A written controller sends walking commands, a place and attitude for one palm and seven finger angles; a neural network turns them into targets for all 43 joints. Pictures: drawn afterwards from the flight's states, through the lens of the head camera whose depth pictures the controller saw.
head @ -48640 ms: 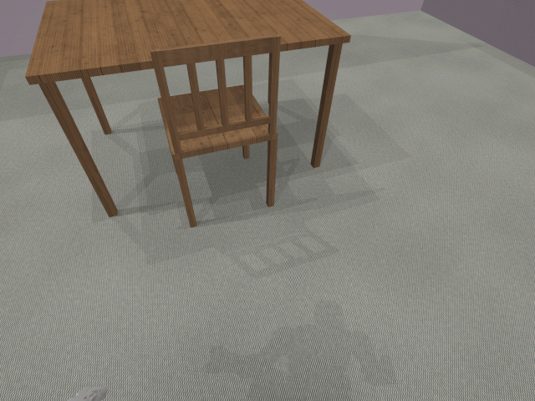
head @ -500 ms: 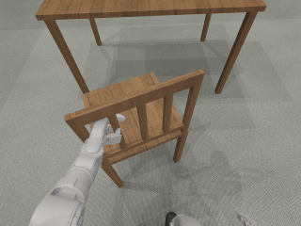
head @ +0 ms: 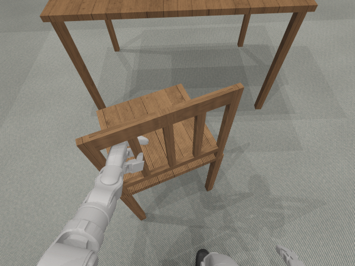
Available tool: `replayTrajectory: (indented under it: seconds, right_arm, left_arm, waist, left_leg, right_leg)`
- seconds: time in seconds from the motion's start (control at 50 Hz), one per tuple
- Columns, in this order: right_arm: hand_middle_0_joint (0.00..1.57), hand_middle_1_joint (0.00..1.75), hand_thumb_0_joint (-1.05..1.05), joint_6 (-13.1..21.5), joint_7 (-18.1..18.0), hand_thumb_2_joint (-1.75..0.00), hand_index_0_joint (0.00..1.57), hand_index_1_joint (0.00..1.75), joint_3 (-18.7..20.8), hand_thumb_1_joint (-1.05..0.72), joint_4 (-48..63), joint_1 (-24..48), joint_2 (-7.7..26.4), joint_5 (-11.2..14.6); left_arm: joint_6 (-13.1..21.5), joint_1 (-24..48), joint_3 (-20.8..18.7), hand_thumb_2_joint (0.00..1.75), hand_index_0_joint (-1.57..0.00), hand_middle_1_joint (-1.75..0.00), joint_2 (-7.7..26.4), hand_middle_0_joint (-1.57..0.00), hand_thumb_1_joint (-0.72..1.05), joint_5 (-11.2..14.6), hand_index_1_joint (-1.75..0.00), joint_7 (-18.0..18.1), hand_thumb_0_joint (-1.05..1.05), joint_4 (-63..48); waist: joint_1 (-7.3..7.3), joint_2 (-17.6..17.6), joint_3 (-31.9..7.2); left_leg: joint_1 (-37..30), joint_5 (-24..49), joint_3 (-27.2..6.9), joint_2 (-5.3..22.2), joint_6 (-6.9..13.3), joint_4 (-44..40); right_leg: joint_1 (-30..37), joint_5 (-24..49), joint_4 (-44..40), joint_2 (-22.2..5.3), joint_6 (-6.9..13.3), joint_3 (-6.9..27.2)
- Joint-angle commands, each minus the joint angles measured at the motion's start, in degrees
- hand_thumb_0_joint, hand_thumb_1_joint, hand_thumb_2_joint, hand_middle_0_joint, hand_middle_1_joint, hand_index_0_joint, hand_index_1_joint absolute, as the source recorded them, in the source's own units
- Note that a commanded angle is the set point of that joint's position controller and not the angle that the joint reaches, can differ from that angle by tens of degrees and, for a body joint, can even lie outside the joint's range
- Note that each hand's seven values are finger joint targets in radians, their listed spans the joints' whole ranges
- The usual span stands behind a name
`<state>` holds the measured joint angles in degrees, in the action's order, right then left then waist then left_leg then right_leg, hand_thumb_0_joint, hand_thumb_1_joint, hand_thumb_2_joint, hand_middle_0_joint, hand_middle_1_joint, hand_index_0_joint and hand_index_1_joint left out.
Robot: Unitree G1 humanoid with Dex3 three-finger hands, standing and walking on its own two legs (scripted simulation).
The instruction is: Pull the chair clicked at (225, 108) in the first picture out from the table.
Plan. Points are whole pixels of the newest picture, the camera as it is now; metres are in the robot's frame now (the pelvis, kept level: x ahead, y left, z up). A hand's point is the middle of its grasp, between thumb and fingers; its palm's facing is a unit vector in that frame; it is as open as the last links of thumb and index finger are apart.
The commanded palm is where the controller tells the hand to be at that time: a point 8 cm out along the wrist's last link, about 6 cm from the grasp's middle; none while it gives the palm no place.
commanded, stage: stop walking, hand still on the chair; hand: left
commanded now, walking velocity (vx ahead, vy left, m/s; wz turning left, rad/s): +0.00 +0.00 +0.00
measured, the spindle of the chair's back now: (170, 146) +0.44 +0.03 -0.11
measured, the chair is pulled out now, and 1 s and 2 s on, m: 0.47 0.47 0.47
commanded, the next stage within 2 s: open the thumb and straighten the fingers in 0.66 s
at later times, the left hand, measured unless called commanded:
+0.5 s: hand (138, 161) +0.36 +0.11 -0.04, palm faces -0.16 -0.97 -0.18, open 5.8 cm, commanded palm +0.35 +0.16 -0.02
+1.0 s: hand (137, 161) +0.36 +0.11 -0.04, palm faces -0.20 -0.96 -0.18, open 8.1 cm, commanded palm +0.35 +0.16 -0.02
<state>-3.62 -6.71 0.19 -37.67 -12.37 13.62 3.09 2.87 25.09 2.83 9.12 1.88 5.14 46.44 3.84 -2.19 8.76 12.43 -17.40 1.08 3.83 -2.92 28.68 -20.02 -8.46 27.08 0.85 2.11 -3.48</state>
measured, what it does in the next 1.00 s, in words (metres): shifts its weight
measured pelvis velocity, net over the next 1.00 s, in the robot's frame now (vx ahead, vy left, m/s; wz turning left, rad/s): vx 0.04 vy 0.04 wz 0.02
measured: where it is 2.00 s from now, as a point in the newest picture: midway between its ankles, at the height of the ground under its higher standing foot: outside the picture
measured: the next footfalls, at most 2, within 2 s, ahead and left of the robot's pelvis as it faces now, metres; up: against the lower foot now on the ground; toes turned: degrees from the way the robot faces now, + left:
none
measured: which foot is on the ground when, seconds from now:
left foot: down 0.00-1.00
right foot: down 0.00-1.00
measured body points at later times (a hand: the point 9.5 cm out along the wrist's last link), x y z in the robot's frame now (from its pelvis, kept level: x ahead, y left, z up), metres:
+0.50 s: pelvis +0.04 +0.03 +0.00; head +0.09 +0.02 +0.45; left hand +0.37 +0.16 -0.03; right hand +0.17 -0.21 -0.12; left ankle -0.03 +0.15 -0.74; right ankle +0.06 -0.09 -0.74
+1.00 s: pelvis +0.04 +0.04 +0.00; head +0.08 +0.04 +0.44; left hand +0.37 +0.16 -0.03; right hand +0.14 -0.22 -0.12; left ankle -0.03 +0.15 -0.74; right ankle +0.06 -0.09 -0.74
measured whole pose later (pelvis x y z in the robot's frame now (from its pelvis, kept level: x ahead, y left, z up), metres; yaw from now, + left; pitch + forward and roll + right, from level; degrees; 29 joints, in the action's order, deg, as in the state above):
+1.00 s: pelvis +0.04 +0.04 +0.00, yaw +1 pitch +7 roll +0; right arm -1.4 0.9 0.7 -36.8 -14.7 14.2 1.7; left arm -2.2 15.6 8.3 6.9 -0.7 4.3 35.4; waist 5.4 -0.3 -1.3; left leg 16.9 -20.9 1.1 0.2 0.5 31.2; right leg -24.7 -12.8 30.9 -2.9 -1.0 -3.1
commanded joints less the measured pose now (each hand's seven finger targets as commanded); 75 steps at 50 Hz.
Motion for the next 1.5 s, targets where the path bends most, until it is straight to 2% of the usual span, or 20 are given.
replayTrajectory:
  seconds: [0.0, 0.34, 0.5, 0.64, 0.74, 0.76, 0.78, 0.82, 0.84, 0.86, 0.88, 0.92, 0.94, 0.98, 1.06, 1.2, 1.24, 1.32, 1.34, 1.48]
  right_arm:
    - [0.2, 0.3, 0.0, 2.1, -0.3, -0.9, 0.2, 0.3, 1.6, -0.9, 7.0, 0.7, 6.4, -0.4]
    - [0.2, 0.3, 0.0, 1.4, 0.2, -0.9, 0.2, 0.3, 1.3, -0.9, 6.8, 2.0, 5.9, -1.1]
    - [0.2, 0.3, 0.0, 0.9, 0.6, -0.9, 0.2, 0.3, 0.9, -0.9, 8.0, 2.5, 5.3, -1.5]
    - [0.2, 0.3, 0.0, 0.8, 0.6, -0.9, 0.2, 0.3, 0.9, -0.9, 7.8, 2.5, 5.5, -1.5]
    - [0.2, 0.3, 0.0, 0.9, 0.7, -0.9, 0.2, 0.3, 0.8, -0.9, 7.9, 2.5, 5.4, -1.5]
    - [0.2, 0.3, 0.0, 0.4, 3.8, -0.9, 0.2, 0.3, 2.0, -0.9, 4.4, -3.0, 8.4, -0.7]
    - [0.2, 0.3, 0.0, 1.0, 4.9, -0.9, 0.2, 0.3, 2.5, -0.9, 5.6, -2.5, 8.7, -1.2]
    - [0.2, 0.3, 0.0, 2.8, 5.8, -0.9, 0.2, 0.3, 3.1, -0.9, 6.5, -2.2, 8.4, -1.5]
    - [0.2, 0.3, 0.0, 3.4, 6.5, -0.9, 0.2, 0.3, 3.0, -0.9, 6.7, -2.0, 8.2, -1.4]
    - [0.2, 0.3, 0.0, 3.9, 7.0, -0.9, 0.2, 0.3, 2.7, -0.9, 6.7, -2.5, 7.9, -1.6]
    - [0.2, 0.3, 0.0, 4.4, 7.4, -0.9, 0.2, 0.3, 2.9, -0.9, 6.8, -2.3, 8.0, -1.6]
    - [0.2, 0.3, 0.0, 4.7, 7.7, -0.9, 0.2, 0.3, 3.0, -0.9, 6.9, -2.5, 8.4, -1.6]
    - [0.2, 0.3, 0.0, 4.8, 7.7, -0.9, 0.2, 0.3, 3.0, -0.9, 6.9, -2.6, 8.7, -1.5]
    - [0.2, 0.3, 0.0, 5.1, 7.5, -0.9, 0.2, 0.3, 3.1, -0.9, 7.4, -2.7, 8.9, -1.4]
    - [0.2, 0.3, 0.0, 5.7, 7.4, -0.9, 0.2, 0.3, 3.1, -0.9, 8.2, -2.9, 8.8, -1.3]
    - [0.2, 0.3, 0.0, 6.3, 7.1, -0.9, 0.2, 0.3, 3.2, -0.9, 9.4, -3.3, 9.1, -1.1]
    - [0.2, 0.3, 0.0, 6.4, 6.8, -0.9, 0.2, 0.3, 3.1, -0.9, 9.2, -3.4, 9.4, -1.0]
    - [0.2, 0.3, 0.0, 7.2, 6.2, -0.9, 0.2, 0.3, 2.8, -0.9, 9.5, -3.3, 9.0, -0.9]
    - [0.2, 0.3, 0.0, 7.1, 6.0, -0.9, 0.2, 0.3, 2.7, -0.9, 9.3, -3.4, 9.2, -0.9]
    - [0.2, 0.3, 0.0, 8.0, 5.6, -0.9, 0.2, 0.3, 2.5, -0.9, 10.1, -3.6, 8.9, -0.8]
  left_arm:
    - [3.7, 15.3, -2.8, 0.9, -0.5, -1.45, 7.6, -0.5, 0.9, 1.0, -1.45, 0.2, 0.0, -14.5]
    - [3.3, 11.2, 0.4, 0.9, -0.5, -1.45, 4.3, -0.5, 0.9, 1.1, -1.45, -0.7, 0.0, -16.0]
    - [3.6, 8.8, 2.0, 0.9, -0.5, -1.45, 1.9, -0.5, 0.9, 0.8, -1.45, -0.9, 0.0, -16.5]
    - [4.0, 8.3, 1.9, 0.9, -0.5, -1.45, 2.8, -0.5, 0.9, 0.7, -1.45, -0.7, 0.0, -17.7]
    - [4.0, 6.6, 3.8, 0.9, -0.5, -1.45, 0.7, -0.5, 0.9, 0.8, -1.45, -0.9, 0.0, -17.0]
    - [0.7, 1.9, 8.1, 0.84, -0.5, -1.45, -2.4, -0.5, 0.78, -2.0, -1.45, -2.0, 0.0, -9.4]
    - [0.8, 6.7, 5.1, 0.78, -0.5, -1.45, 0.2, -0.5, 0.66, -1.9, -1.45, -2.3, 0.0, -16.4]
    - [1.6, 10.0, 2.8, 0.67, -0.5, -1.45, 3.4, -0.5, 0.42, -2.6, -1.45, -2.1, 0.0, -23.1]
    - [1.0, 5.9, 3.1, 0.61, -0.5, -1.45, 3.2, -0.5, 0.3, -2.7, -1.45, -2.1, 0.0, -22.6]
    - [0.6, 7.9, 4.8, 0.55, -0.5, -1.45, 1.3, -0.5, 0.17, -2.6, -1.45, -2.1, 0.0, -25.0]
    - [0.0, 7.0, 4.6, 0.49, -0.5, -1.45, 1.0, -0.5, 0.05, -2.4, -1.45, -2.1, 0.0, -25.1]
    - [-1.1, 7.7, 3.0, 0.37, -0.5, -1.45, 2.2, -0.5, -0.19, -2.1, -1.45, -2.5, 0.0, -24.6]
    - [-1.6, 8.1, 2.8, 0.32, -0.5, -1.45, 2.5, -0.5, -0.31, -1.9, -1.45, -2.5, 0.0, -24.0]
    - [-2.1, 9.4, 1.5, 0.2, -0.45, -1.3, 3.2, -0.45, -0.55, -1.6, -1.3, -2.8, 0.0, -24.3]
    - [-3.0, 8.3, 2.3, 0.2, -0.35, -1.01, 1.5, -0.35, -0.55, -1.3, -1.01, -3.3, 0.0, -25.4]
    - [-4.2, 5.7, 0.3, 0.2, -0.18, -0.51, 1.9, -0.18, -0.55, -0.6, -0.51, -3.7, 0.0, -24.5]
    - [-4.7, 7.1, -0.4, 0.2, -0.13, -0.36, 2.6, -0.13, -0.55, -0.6, -0.36, -3.7, 0.0, -23.6]
    - [-4.9, 9.7, -0.7, 0.2, -0.02, -0.07, 3.4, -0.02, -0.55, -0.8, -0.07, -4.4, 0.0, -25.1]
    - [-5.2, 10.4, -0.9, 0.2, 0.0, 0.0, 4.1, 0.0, -0.55, -0.8, 0.0, -4.6, 0.0, -24.1]
    - [-5.2, 8.5, -2.6, 0.2, 0.0, 0.0, 5.6, 0.0, -0.55, -0.2, 0.0, -6.2, 0.0, -24.6]
  waist:
    - [-3.16, 2.9, -26.5]
    - [-2.94, 2.0, -24.5]
    - [-3.2, 4.1, -24.5]
    - [-3.2, 2.7, -24.5]
    - [-3.19, 2.2, -24.5]
    - [2.97, 11.2, -21.8]
    - [1.7, 12.9, -25.0]
    - [1.5, 5.9, -27.9]
    - [0.46, 1.7, -26.5]
    - [1.38, 0.4, -27.4]
    - [1.01, -1.4, -28.0]
    - [1.23, 0.2, -28.0]
    - [1.76, 3.3, -27.4]
    - [1.62, 3.8, -27.8]
    - [0.89, 0.8, -28.6]
    - [0.09, 5.5, -27.5]
    - [0.7, 7.9, -26.2]
    - [0.73, 4.4, -26.9]
    - [1.16, 5.7, -26.3]
    - [0.67, 4.7, -28.3]
  left_leg:
    - [-4.1, 12.5, -2.6, 3.6, 3.7, -2.4]
    - [-8.2, 26.7, -3.1, 3.5, 2.8, -3.4]
    - [-7.5, 26.9, -2.8, 3.0, 2.8, -3.5]
    - [-7.9, 27.2, -3.0, 2.8, 2.8, -4.1]
    - [-7.8, 28.4, -3.4, 2.8, 2.7, -4.3]
    - [0.3, 25.2, -0.5, -1.7, 4.2, -3.2]
    - [2.6, 25.2, -0.3, -2.3, 4.7, -2.0]
    - [1.3, 25.6, -0.4, -3.3, 4.7, -1.1]
    - [1.2, 25.8, -0.3, -3.3, 4.2, -0.9]
    - [0.6, 26.5, -0.8, -3.5, 4.1, -0.4]
    - [0.4, 27.3, -0.8, -3.5, 4.1, 0.4]
    - [1.8, 25.3, -1.1, -3.4, 4.0, 0.9]
    - [3.0, 23.3, -1.4, -3.3, 4.1, 1.1]
    - [5.3, 19.5, -1.3, -3.7, 4.3, 1.1]
    - [5.7, 18.7, -1.3, -3.6, 3.7, 1.8]
    - [10.7, 11.6, -0.9, -3.8, 3.9, 2.6]
    - [12.5, 9.4, -0.9, -4.0, 4.0, 2.9]
    - [12.6, 7.7, -0.4, -4.4, 4.2, 3.6]
    - [13.0, 7.3, -0.6, -4.4, 4.3, 3.8]
    - [14.3, 7.3, 0.1, -4.8, 4.3, 4.9]
  right_leg:
    - [17.7, 10.7, -2.9, -9.0, -2.4, 6.3]
    - [19.6, 25.6, -0.3, -8.9, 0.0, 5.0]
    - [20.3, 25.2, -0.2, -8.8, 0.1, 4.5]
    - [20.4, 25.2, -0.6, -8.8, 0.2, 4.7]
    - [20.2, 24.8, -0.4, -8.7, 0.4, 4.1]
    - [12.1, 21.6, 0.6, -4.4, -0.5, 0.2]
    - [13.2, 22.9, 1.6, -4.2, -0.3, 0.1]
    - [12.6, 22.2, 3.0, -3.7, -0.2, 0.7]
    - [11.2, 19.8, 3.0, -3.6, 0.1, 0.7]
    - [9.6, 18.1, 3.0, -3.3, 0.1, 0.4]
    - [8.8, 17.5, 3.3, -3.1, 0.1, 0.5]
    - [7.6, 15.7, 4.0, -2.6, -0.1, 0.4]
    - [7.0, 14.8, 4.1, -2.2, -0.2, 0.1]
    - [6.7, 12.6, 5.1, -1.9, -0.3, 0.1]
    - [5.2, 10.5, 6.4, -1.9, -0.3, 0.1]
    - [5.1, 7.4, 7.4, -1.5, -0.7, 0.4]
    - [4.5, 6.2, 7.5, -1.4, -0.9, 0.4]
    - [4.3, 4.8, 7.7, -1.6, -1.1, 1.1]
    - [4.0, 4.6, 7.6, -1.5, -1.2, 1.1]
    - [6.1, 6.5, 8.1, -2.0, -1.4, 1.9]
